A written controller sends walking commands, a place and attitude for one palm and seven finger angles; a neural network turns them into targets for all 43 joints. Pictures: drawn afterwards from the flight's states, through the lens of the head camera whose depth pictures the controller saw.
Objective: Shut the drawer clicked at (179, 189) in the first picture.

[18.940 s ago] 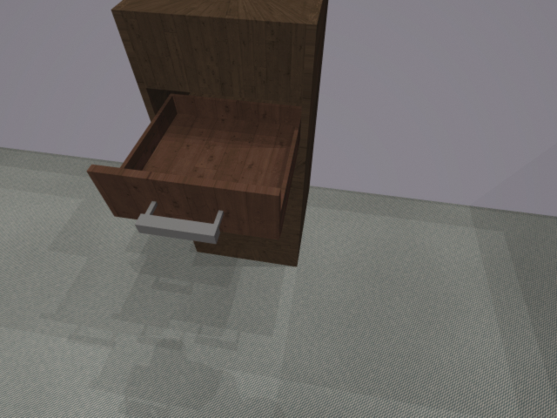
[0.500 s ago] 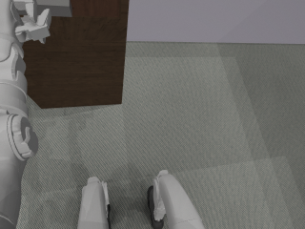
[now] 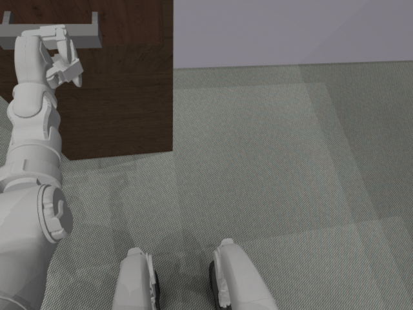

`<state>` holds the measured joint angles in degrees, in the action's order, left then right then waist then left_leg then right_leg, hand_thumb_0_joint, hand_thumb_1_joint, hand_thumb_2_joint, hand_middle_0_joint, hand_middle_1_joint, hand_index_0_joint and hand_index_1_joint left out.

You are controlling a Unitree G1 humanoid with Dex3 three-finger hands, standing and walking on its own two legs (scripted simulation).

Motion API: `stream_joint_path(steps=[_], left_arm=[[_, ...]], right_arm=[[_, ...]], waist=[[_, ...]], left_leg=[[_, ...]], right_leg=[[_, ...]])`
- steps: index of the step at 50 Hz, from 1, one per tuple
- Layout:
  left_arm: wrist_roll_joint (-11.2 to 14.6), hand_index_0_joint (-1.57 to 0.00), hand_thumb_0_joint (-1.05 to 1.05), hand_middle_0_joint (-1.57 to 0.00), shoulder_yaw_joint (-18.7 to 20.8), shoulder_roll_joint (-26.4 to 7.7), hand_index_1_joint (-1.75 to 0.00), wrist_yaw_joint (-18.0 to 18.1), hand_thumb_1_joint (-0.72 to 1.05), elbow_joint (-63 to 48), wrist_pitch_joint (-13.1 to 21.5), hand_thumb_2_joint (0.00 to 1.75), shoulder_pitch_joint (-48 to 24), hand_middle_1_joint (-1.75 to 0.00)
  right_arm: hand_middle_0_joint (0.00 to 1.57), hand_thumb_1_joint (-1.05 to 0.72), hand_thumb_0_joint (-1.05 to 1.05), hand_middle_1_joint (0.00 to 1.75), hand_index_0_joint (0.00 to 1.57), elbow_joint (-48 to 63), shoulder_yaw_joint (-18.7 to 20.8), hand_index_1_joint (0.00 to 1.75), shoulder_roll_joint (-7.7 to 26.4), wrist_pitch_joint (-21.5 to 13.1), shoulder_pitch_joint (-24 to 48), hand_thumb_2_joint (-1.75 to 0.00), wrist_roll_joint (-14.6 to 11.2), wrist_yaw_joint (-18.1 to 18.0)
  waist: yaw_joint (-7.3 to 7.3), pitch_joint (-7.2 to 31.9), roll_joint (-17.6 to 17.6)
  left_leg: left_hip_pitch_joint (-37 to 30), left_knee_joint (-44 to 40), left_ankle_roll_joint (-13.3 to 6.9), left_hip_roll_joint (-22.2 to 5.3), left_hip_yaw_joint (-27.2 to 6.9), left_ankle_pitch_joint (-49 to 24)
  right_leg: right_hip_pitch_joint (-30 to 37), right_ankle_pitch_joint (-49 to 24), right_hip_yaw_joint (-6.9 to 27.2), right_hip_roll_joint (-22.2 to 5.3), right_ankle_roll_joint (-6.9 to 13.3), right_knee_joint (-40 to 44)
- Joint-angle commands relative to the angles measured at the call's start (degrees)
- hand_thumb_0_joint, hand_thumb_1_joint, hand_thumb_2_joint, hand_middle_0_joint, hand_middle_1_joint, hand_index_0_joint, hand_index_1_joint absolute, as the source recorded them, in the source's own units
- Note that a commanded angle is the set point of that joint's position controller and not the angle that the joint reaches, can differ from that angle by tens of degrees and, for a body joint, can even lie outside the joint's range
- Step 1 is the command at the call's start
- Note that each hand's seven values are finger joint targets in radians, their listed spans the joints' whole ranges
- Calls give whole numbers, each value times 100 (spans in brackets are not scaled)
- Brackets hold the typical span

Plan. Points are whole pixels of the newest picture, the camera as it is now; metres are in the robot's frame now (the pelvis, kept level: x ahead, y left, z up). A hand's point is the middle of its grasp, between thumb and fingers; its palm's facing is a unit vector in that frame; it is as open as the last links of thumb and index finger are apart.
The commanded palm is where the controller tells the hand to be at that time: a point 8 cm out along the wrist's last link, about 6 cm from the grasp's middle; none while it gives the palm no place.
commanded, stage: pull the fist back off the drawer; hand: left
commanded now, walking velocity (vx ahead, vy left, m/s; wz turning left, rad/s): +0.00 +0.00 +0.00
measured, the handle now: (52, 26) +0.63 +0.22 +0.06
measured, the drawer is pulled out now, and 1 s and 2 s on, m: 0.00 0.00 0.00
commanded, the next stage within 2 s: draw the hand back to the body in 0.12 s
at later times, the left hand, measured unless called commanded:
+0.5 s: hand (48, 86) +0.47 +0.19 +0.11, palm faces +0.03 -1.00 -0.04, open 3.3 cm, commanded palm +0.42 +0.24 +0.13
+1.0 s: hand out of the picture +0.33 +0.21 +0.21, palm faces +0.27 -0.92 -0.28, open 3.3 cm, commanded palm +0.28 +0.26 +0.23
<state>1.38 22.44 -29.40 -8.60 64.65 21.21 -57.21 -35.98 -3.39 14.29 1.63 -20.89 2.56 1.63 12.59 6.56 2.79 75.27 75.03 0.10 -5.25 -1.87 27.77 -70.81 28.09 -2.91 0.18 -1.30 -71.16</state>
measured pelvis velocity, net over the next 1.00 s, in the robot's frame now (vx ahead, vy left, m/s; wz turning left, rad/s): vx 0.06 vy -0.01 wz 0.05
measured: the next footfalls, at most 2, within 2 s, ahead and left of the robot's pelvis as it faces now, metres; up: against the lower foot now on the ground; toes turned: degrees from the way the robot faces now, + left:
none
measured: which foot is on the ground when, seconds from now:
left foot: down 0.00-1.00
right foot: down 0.00-1.00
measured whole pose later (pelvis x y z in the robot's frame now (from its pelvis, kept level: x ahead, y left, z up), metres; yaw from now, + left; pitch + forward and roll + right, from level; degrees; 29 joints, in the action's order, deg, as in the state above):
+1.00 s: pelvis +0.06 -0.01 +0.12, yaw +3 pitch +2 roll +0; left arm 4.2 7.2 -17.4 4.7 0.4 3.3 7.1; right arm -30.9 -2.7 13.2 1.0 -9.8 -1.8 -5.7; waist -1.1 1.9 2.6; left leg 18.5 34.9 1.1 -2.7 1.6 18.4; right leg -16.0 20.1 -1.7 -1.7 -0.8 -34.2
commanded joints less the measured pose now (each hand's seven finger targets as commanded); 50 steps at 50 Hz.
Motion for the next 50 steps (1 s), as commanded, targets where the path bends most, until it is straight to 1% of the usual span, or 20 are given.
stream_joint_path(steps=[1,3,7,10,11,14,15,19,23,26,27,32,36,37,38,39,40,43,46,50], left_arm=[[181,-140,0,-140,215,-1211,-160,-14,90,-1414,508,90,-1718,-160],[230,-140,0,-140,289,-1285,-160,-37,90,-1644,607,90,-1774,-160],[346,-140,0,-140,-15,-773,-160,-129,90,-1682,697,90,-1611,-160],[368,-140,0,-140,-74,-690,-160,-174,90,-1580,737,90,-1654,-160],[368,-140,0,-140,-65,-701,-160,-189,90,-1634,760,90,-1594,-160],[532,-140,0,-140,157,-867,-160,-274,90,-2680,771,90,-509,-160],[621,-140,0,-140,-24,-639,-160,-318,90,-3072,688,90,-219,-160],[923,-140,0,-140,-154,-384,-160,-331,90,-3827,209,90,931,-160],[1120,-140,0,-140,-235,-225,-160,-216,90,-4887,136,90,1705,-160],[1203,-140,0,-140,-415,63,-160,-238,90,-4842,113,90,2307,-160],[1213,-140,0,-140,-535,179,-160,-292,90,-4891,102,90,2431,-160],[1369,-140,0,-140,-799,446,-160,-543,90,-5380,-113,90,3253,-160],[1529,-140,0,-140,-676,336,-160,-618,90,-5898,-322,90,3676,-160],[735,-140,0,-140,-727,-263,-160,120,90,-6479,-523,90,3718,-160],[675,-140,0,-140,-810,-27,-160,515,90,-6616,-701,90,4021,-160],[535,-140,0,-140,-985,153,-160,771,90,-6777,-861,90,4240,-160],[459,-140,0,-140,-1076,236,-160,964,90,-6860,-1006,90,4353,-160],[336,-140,0,-140,-898,46,-160,1323,90,-7258,-1244,90,4722,-160],[270,-140,0,-140,-1072,265,-160,1462,90,-7682,-1380,90,4954,-160],[255,-140,0,-140,-976,295,-160,1512,90,-8157,-1491,90,5648,-160]], right_arm=[[20,-90,0,30,20,369,461,30,1075,44,-850,-90,-74,-37],[20,-90,0,30,20,353,482,30,1076,71,-861,-90,-78,-61],[20,-90,0,30,20,279,550,30,1018,105,-819,-90,-111,-64],[20,-90,0,30,20,213,576,30,1036,138,-827,-90,-104,-94],[20,-90,0,30,20,225,584,30,1031,151,-819,-90,-109,-93],[20,-90,0,30,20,517,637,30,1004,208,-690,-90,-184,-62],[20,-90,0,30,20,614,648,30,962,217,-617,-90,-233,-43],[20,-90,0,30,20,809,647,30,924,236,-437,-90,-404,-102],[20,-90,0,30,20,978,633,30,865,133,-231,-90,-462,-190],[20,-90,0,30,20,948,611,30,830,47,-68,-90,-483,-227],[20,-90,0,30,20,970,595,30,819,18,3,-90,-491,-226],[20,-90,0,30,20,1174,565,30,788,-126,360,-90,-549,-265],[20,-90,0,30,20,1361,493,30,776,-254,697,-90,-580,-320],[20,-90,0,30,20,1455,541,30,679,-166,1147,-90,-553,-454],[20,-90,0,30,20,1513,505,30,645,-179,1184,-90,-514,-540],[20,-90,0,30,20,1480,463,30,613,-158,1243,-90,-514,-595],[20,-90,0,30,20,1451,430,30,584,-153,1287,-90,-518,-639],[20,-90,0,30,20,1402,383,30,596,-185,1437,-90,-465,-754],[20,-90,0,30,20,1336,316,30,527,-273,1562,-90,-433,-797],[20,-90,0,30,20,1259,287,30,502,-400,1669,-90,-379,-797]], waist=[[-206,3233,597],[-202,3165,506],[-147,3067,468],[-85,2952,437],[-148,3033,503],[-638,3991,872],[-645,4002,907],[-691,3378,297],[-792,3030,349],[-740,2314,40],[-740,2144,160],[-854,1786,195],[-973,1477,120],[-1290,1599,-44],[-1160,1254,-139],[-1194,1201,114],[-1169,981,202],[-1243,855,-183],[-1278,602,41],[-1375,382,-120]], left_leg=[[-2689,-953,-182,315,-37,-1252],[-2772,-965,-193,308,-40,-1428],[-2996,-945,-172,333,1,-1724],[-3119,-920,-170,331,-10,-1912],[-3176,-918,-162,341,-4,-1982],[-4037,-1153,-105,370,54,-2901],[-4218,-1232,-110,385,91,-3089],[-4154,-1668,-154,391,180,-2929],[-4522,-2059,-163,415,238,-3029],[-4407,-2330,-166,427,283,-2663],[-4451,-2428,-157,437,281,-2542],[-4861,-2798,-144,440,249,-2457],[-4970,-3088,-149,459,222,-2095],[-5334,-3381,-168,534,365,-2029],[-5381,-3564,-171,502,382,-1833],[-5534,-3722,-164,489,383,-1804],[-5641,-3811,-165,475,379,-1826],[-5949,-4142,-195,450,354,-1932],[-6357,-4461,-185,447,383,-2050],[-6723,-4782,-201,450,434,-2361]], right_leg=[[1626,-1019,26,274,245,1064],[1732,-1220,41,274,240,1065],[1715,-1554,34,269,219,1100],[1610,-1711,30,248,215,1095],[1651,-1760,35,248,226,1079],[2463,-2558,39,247,278,1116],[2639,-2781,46,261,256,1230],[3290,-3046,18,291,189,1655],[3805,-3252,7,288,194,1966],[3965,-3122,-6,284,161,2234],[3950,-2993,-33,272,173,2302],[4177,-2799,-98,241,194,2597],[4401,-2520,-115,215,202,2812],[4646,-2313,169,80,281,3248],[4647,-2095,150,70,260,3423],[4797,-2061,146,37,256,3502],[4857,-2077,119,22,261,3585],[5304,-2153,93,26,245,3907],[5564,-2254,74,-5,238,4184],[5962,-2554,56,-4,214,4534]])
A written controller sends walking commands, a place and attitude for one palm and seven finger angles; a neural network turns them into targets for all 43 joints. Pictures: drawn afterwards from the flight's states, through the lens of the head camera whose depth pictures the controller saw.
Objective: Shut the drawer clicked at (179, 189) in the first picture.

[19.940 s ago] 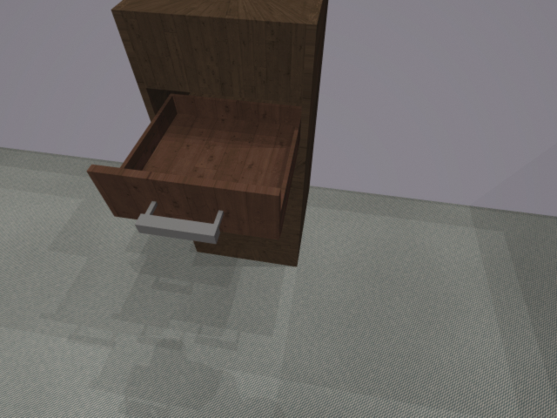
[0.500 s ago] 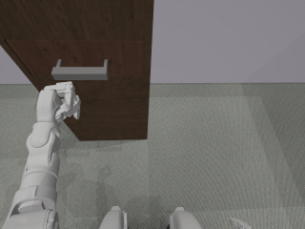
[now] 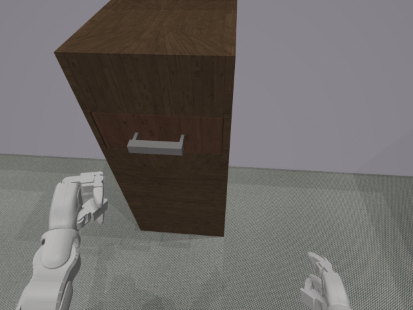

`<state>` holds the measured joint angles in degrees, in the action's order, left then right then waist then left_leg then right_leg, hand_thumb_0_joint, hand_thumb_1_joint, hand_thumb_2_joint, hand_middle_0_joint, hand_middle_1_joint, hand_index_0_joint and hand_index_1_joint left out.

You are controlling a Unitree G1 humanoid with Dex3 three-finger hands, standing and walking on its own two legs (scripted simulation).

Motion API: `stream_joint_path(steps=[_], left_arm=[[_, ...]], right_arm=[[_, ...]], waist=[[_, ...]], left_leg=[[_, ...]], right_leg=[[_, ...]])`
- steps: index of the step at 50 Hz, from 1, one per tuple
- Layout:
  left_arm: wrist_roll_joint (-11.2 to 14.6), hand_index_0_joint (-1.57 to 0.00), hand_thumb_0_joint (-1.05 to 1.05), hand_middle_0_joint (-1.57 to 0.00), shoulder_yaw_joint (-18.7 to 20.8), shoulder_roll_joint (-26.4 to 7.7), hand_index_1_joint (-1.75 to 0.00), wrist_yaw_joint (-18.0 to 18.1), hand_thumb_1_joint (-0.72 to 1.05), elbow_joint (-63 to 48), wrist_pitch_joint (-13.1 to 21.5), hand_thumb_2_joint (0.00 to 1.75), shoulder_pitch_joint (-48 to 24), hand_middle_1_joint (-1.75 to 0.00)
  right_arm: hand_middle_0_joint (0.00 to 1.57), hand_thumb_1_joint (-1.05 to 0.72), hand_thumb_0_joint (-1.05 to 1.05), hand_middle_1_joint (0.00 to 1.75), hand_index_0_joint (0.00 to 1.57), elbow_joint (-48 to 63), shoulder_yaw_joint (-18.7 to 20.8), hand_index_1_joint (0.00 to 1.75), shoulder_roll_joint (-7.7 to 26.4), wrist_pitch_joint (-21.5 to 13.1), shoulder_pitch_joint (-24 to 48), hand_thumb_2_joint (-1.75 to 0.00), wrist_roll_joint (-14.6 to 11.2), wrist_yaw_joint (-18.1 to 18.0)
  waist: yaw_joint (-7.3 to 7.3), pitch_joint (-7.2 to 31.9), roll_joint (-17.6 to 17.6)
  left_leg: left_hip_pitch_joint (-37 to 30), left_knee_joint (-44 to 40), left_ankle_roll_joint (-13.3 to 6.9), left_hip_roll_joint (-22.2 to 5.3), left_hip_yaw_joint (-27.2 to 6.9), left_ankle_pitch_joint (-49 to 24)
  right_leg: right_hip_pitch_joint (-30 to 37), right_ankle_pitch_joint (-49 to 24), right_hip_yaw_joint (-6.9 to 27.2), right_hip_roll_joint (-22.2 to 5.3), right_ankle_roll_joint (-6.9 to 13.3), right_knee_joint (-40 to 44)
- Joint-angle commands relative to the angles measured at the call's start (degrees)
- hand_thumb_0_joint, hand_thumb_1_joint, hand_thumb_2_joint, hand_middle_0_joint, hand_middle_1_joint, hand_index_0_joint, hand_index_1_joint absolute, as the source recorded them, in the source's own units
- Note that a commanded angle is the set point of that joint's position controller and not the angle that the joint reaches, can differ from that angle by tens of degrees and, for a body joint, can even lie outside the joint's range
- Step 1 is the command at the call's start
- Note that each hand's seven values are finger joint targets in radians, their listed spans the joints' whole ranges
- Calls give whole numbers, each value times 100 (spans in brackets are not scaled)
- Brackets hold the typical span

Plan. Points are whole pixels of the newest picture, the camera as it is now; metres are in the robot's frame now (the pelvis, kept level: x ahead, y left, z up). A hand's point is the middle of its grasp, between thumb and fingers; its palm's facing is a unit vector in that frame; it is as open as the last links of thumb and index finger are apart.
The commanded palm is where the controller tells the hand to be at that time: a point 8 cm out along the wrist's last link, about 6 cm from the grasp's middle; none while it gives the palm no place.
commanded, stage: draw the hand back to the body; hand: left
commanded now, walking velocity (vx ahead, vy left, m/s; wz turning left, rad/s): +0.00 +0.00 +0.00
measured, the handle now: (157, 142) +0.58 +0.20 -0.05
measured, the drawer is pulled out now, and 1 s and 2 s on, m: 0.00 0.00 0.00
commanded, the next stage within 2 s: step back with the hand held close in 0.60 s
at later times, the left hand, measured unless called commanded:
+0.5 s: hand (38, 228) +0.18 +0.23 +0.18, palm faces +0.40 -0.82 -0.42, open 3.2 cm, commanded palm +0.14 +0.27 +0.19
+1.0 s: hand (39, 230) +0.19 +0.24 +0.17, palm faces +0.26 -0.83 -0.49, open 3.2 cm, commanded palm +0.13 +0.29 +0.19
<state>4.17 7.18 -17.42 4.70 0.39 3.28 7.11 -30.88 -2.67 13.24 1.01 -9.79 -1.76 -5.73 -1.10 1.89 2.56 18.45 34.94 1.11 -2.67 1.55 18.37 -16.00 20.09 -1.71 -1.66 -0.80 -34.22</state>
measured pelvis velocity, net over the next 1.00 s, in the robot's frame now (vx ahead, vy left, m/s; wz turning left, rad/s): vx -0.02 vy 0.02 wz -0.04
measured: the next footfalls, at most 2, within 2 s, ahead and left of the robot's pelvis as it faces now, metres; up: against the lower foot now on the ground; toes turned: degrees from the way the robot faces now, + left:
right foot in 1.86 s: -0.15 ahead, -0.11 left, +0.00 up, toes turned +7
left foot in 2.00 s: -0.07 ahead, +0.12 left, +0.00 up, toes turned +3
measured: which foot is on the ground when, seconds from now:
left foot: down 0.00-1.00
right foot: down 0.00-1.00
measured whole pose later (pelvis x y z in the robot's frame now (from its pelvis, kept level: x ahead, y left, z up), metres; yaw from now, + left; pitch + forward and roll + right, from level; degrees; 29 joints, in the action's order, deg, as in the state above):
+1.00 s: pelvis -0.02 +0.02 +0.02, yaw -2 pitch +0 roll +0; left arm 2.9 19.3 -21.4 5.2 -29.1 9.9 35.0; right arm -31.9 1.2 13.7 0.1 -9.4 0.4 -4.2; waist 0.1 -2.0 2.8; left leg 12.0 23.8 0.0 -2.4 4.3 11.8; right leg -10.0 11.6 0.7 -1.7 -2.2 -21.6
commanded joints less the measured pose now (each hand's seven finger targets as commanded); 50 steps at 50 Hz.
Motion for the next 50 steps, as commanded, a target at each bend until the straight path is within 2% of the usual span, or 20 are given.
stream_joint_path(steps=[1,3,4,8,9,13,18,21,22,25,28,30,36,37,38,39,41,46,48,50], left_arm=[[-22,-140,0,-140,587,-892,-160,185,90,-1828,278,90,-624,-160],[-20,-140,0,-140,755,-999,-160,182,90,-1935,253,90,-251,-160],[-10,-140,0,-140,686,-868,-160,163,90,-2122,248,90,-186,-160],[-33,-140,0,-140,973,-1024,-160,175,90,-2706,299,90,403,-160],[-29,-140,0,-140,963,-970,-160,172,90,-2906,317,90,495,-160],[-29,-140,0,-140,1294,-1120,-160,184,90,-3282,353,90,1211,-160],[-38,-140,0,-140,1544,-1195,-160,192,90,-3855,480,90,1712,-160],[-23,-140,0,-140,1693,-1215,-160,203,90,-4150,576,90,2030,-160],[-36,-140,0,-140,1596,-1071,-160,190,90,-3930,568,90,2093,-160],[-25,-140,0,-140,1440,-903,-160,171,90,-3651,531,90,1869,-160],[-53,-140,0,-140,1524,-1033,-160,203,90,-3671,566,90,1717,-160],[-63,-140,0,-140,1535,-1057,-160,217,90,-3824,607,90,1715,-160],[-74,-140,0,-140,1589,-1108,-160,233,90,-4025,630,90,1772,-160],[-112,-140,0,-140,2333,-1782,-160,265,90,-4489,887,90,1121,-160],[-138,-140,0,-140,2412,-1834,-160,258,90,-4294,995,90,1181,-160],[-137,-140,0,-140,2033,-1290,-160,214,90,-3725,959,90,2005,-160],[-121,-140,0,-140,1764,-1002,-160,155,90,-3723,973,90,2461,-160],[-91,-140,0,-140,1954,-1218,-160,189,90,-3962,1016,90,2861,-160],[-78,-140,0,-140,2145,-1442,-160,228,90,-4147,1052,90,2905,-160],[-71,-140,0,-140,2132,-1407,-160,264,90,-4255,1070,90,3030,-160]], right_arm=[[20,-90,0,30,20,722,211,30,589,-362,575,-90,65,-55],[20,-90,0,30,20,664,222,30,606,-421,637,-90,99,-38],[20,-90,0,30,20,663,204,30,565,-435,661,-90,96,-30],[20,-90,0,30,20,599,236,30,562,-583,686,-90,161,5],[20,-90,0,30,20,605,227,30,527,-610,686,-90,165,20],[20,-90,0,30,20,555,280,30,540,-734,681,-90,215,52],[20,-90,0,30,20,561,319,30,520,-883,677,-90,213,64],[20,-90,0,30,20,583,332,30,499,-959,664,-90,206,57],[20,-90,0,30,20,526,339,30,493,-968,642,-90,208,51],[20,-90,0,30,20,480,365,30,536,-959,609,-90,204,38],[20,-90,0,30,20,441,372,30,557,-997,621,-90,221,-13],[20,-90,0,30,20,464,374,30,536,-1039,634,-90,233,-28],[20,-90,0,30,20,451,342,30,507,-1158,665,-90,253,-13],[20,-90,0,30,20,613,382,30,693,-965,602,-90,254,58],[20,-90,0,30,20,553,382,30,616,-867,623,-90,250,57],[20,-90,0,30,20,497,414,30,598,-771,575,-90,272,68],[20,-90,0,30,20,587,491,30,653,-601,510,-90,264,139],[20,-90,0,30,20,778,581,30,628,-350,545,-90,218,136],[20,-90,0,30,20,835,602,30,632,-306,601,-90,215,105],[20,-90,0,30,20,893,611,30,608,-279,554,-90,195,96]], waist=[[-19,780,-54],[-73,534,-234],[-65,502,-15],[-149,455,-53],[-136,433,116],[-222,286,-82],[-270,187,-29],[-297,166,-72],[-265,2,-152],[-200,-333,-323],[-233,-306,-158],[-270,-33,-72],[-308,-53,142],[4,-457,-4],[-6,-481,-42],[31,-424,-211],[64,-10,-82],[43,643,-208],[2,749,-126],[15,822,-64]], left_leg=[[-1106,-849,-292,180,99,-1473],[-1158,-975,-294,193,127,-1485],[-1248,-1027,-291,191,154,-1495],[-1476,-1133,-283,197,178,-1738],[-1522,-1171,-283,195,188,-1758],[-1567,-1201,-280,185,208,-1882],[-1611,-1191,-270,178,222,-1856],[-1600,-1188,-278,156,205,-1784],[-1569,-1186,-286,157,236,-1763],[-1510,-1280,-287,131,216,-1417],[-1564,-1312,-296,154,206,-1201],[-1638,-1296,-309,157,211,-1338],[-1599,-1314,-265,176,195,-1507],[-1158,-1125,-339,125,217,-1197],[-1096,-1067,-322,174,140,-1054],[-1123,-1074,-309,131,146,-1190],[-1202,-1160,-312,33,198,-1624],[-1269,-1201,-308,-65,202,-2661],[-1209,-1222,-303,-54,167,-2804],[-1076,-1216,-308,-86,153,-2895]], right_leg=[[564,-1786,-72,175,164,899],[638,-1792,-64,203,147,1123],[706,-1802,-48,171,145,1153],[883,-2002,-56,200,137,1362],[936,-2031,-45,171,137,1349],[983,-2137,-51,208,113,1502],[971,-2092,-37,222,109,1561],[979,-2028,-40,210,107,1522],[883,-2020,-45,214,96,1525],[687,-1569,-41,208,64,1664],[666,-1249,6,203,83,1768],[832,-1422,19,174,96,1672],[965,-1664,7,203,124,1658],[362,-2042,526,-57,123,1957],[316,-2069,559,-157,147,2024],[295,-2132,480,-170,136,1949],[501,-2368,324,-136,73,1730],[814,-3022,96,-18,-36,1340],[838,-3066,60,14,-62,1262],[927,-3116,49,39,-74,1123]])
